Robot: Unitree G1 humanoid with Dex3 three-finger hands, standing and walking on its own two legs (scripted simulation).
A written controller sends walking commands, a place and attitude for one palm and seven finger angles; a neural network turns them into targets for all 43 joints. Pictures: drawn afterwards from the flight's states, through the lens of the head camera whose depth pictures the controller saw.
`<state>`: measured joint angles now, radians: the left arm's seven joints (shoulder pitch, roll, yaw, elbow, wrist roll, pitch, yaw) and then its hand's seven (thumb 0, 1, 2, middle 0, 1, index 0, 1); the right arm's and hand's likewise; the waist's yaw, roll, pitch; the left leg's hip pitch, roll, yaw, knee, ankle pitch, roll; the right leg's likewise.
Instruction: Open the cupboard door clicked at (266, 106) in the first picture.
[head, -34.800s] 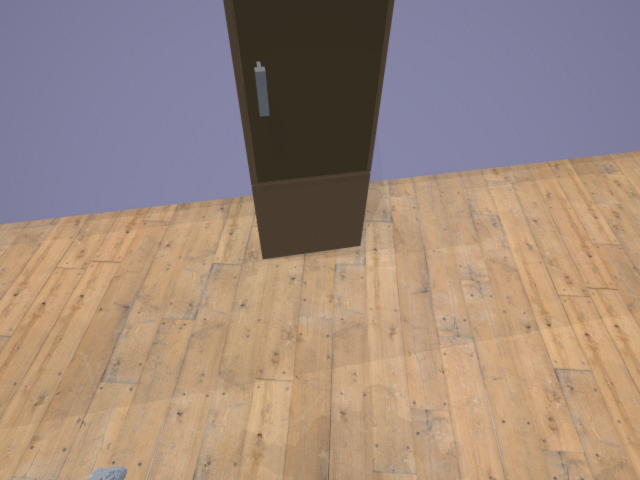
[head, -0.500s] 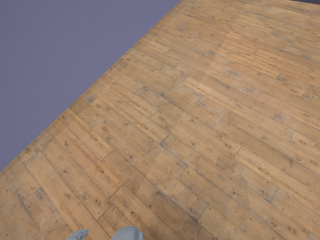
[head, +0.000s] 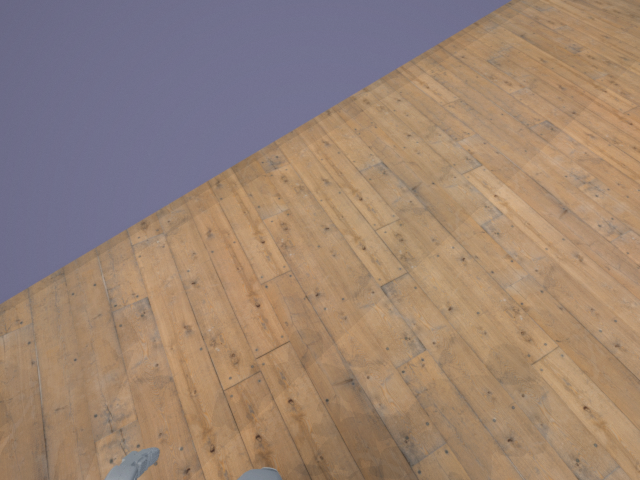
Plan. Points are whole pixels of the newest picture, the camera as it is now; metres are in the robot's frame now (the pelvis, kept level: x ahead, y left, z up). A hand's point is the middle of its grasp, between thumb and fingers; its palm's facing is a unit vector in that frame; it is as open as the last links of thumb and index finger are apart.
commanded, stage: turn to face it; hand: left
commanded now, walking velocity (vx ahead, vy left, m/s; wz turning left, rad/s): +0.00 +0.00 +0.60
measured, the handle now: out of the picture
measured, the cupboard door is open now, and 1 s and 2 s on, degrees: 42 42 42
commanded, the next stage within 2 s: none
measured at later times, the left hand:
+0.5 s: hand out of the picture +0.03 +0.21 -0.15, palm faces +0.34 -0.90 -0.27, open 7.4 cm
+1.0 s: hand out of the picture -0.06 +0.16 -0.17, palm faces +0.62 -0.75 -0.23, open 7.4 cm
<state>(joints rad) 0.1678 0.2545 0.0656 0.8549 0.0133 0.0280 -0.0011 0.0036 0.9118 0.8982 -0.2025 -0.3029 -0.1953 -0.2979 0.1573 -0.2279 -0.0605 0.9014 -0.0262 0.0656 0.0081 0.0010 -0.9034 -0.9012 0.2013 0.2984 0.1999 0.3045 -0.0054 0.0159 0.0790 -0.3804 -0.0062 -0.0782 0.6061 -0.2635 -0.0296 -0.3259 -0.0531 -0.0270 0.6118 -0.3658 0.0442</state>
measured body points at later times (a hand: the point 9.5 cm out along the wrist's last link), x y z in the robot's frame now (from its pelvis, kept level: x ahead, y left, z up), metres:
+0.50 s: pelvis +0.01 -0.03 +0.01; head +0.07 -0.01 +0.45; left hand +0.01 +0.26 -0.13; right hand +0.17 -0.24 -0.14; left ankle -0.02 +0.11 -0.72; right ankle +0.03 -0.15 -0.68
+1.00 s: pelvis +0.02 -0.04 +0.00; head +0.05 +0.00 +0.44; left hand -0.09 +0.20 -0.16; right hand +0.27 -0.18 -0.13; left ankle -0.04 +0.06 -0.72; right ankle +0.07 -0.17 -0.68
